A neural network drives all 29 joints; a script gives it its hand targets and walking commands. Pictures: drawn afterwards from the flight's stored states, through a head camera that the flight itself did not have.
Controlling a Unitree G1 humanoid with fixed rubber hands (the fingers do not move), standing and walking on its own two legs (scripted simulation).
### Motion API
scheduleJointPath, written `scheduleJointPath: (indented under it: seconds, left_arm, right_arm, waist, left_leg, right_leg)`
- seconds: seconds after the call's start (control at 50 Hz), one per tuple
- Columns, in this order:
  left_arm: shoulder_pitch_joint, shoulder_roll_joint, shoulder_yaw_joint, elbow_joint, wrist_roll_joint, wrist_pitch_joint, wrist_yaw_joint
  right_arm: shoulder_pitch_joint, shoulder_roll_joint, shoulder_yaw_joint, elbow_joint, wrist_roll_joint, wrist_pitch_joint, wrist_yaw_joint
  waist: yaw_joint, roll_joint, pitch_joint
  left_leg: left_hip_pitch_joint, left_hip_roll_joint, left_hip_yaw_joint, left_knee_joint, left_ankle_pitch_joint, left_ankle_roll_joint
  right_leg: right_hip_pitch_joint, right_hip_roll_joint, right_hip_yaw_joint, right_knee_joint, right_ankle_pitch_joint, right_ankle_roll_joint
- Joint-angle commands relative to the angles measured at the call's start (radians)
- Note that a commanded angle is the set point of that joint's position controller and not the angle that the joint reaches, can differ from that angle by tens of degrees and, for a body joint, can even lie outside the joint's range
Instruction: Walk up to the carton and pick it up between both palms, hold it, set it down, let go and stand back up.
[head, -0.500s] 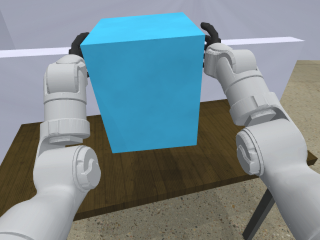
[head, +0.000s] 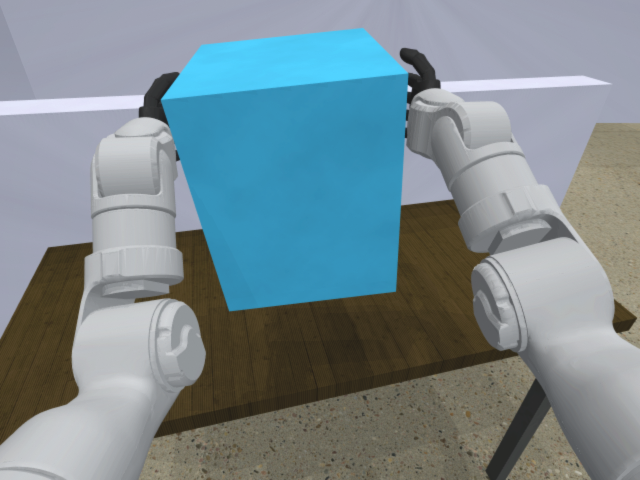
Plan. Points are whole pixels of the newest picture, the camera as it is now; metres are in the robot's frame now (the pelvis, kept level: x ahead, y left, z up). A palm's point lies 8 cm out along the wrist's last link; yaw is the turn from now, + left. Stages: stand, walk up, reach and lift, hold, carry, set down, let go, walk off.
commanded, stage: hold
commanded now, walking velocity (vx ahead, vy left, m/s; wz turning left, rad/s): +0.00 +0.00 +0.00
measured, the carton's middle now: (297, 166) +0.38 +0.01 +0.27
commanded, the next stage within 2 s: none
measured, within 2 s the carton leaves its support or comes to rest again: neither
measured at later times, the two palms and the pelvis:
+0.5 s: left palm (161, 139) +0.38 +0.16 +0.31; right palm (422, 113) +0.37 -0.13 +0.34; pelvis +0.00 +0.00 +0.00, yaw +0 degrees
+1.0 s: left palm (162, 140) +0.38 +0.16 +0.31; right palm (423, 114) +0.37 -0.13 +0.34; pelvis +0.00 +0.00 +0.00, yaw +0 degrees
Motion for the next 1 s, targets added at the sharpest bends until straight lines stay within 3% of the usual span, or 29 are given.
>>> scheduleJointPath:
  seconds: [0.0,0.24,0.62,0.98]
  left_arm:
    - [-0.808,-0.519,-0.316,-0.083,-0.196,-0.081,-0.144]
    - [-0.814,-0.516,-0.299,-0.063,-0.195,-0.099,-0.121]
    - [-0.785,-0.522,-0.320,-0.105,-0.199,-0.089,-0.121]
    - [-0.787,-0.529,-0.325,-0.114,-0.198,-0.081,-0.118]
  right_arm:
    - [-0.634,0.573,0.078,-0.230,0.147,-0.019,0.157]
    - [-0.646,0.574,0.079,-0.194,0.156,-0.037,0.168]
    - [-0.630,0.584,0.116,-0.263,0.181,-0.029,0.151]
    - [-0.625,0.578,0.115,-0.254,0.178,-0.021,0.159]
  waist:
    - [-0.018,0.070,-0.236]
    - [-0.004,0.069,-0.253]
    - [-0.016,0.057,-0.259]
    - [-0.012,0.063,-0.249]
  left_leg:
    - [-0.016,-0.078,0.052,-0.047,0.159,-0.029]
    - [-0.013,-0.074,0.045,-0.043,0.187,-0.030]
    - [0.018,-0.081,0.047,-0.026,0.235,-0.032]
    - [0.014,-0.074,0.045,-0.030,0.228,-0.035]
  right_leg:
    - [0.079,0.035,0.022,-0.018,0.129,0.040]
    - [0.082,0.043,0.016,-0.012,0.130,0.041]
    - [0.103,0.041,0.014,-0.010,0.201,0.054]
    - [0.092,0.046,0.018,-0.011,0.181,0.046]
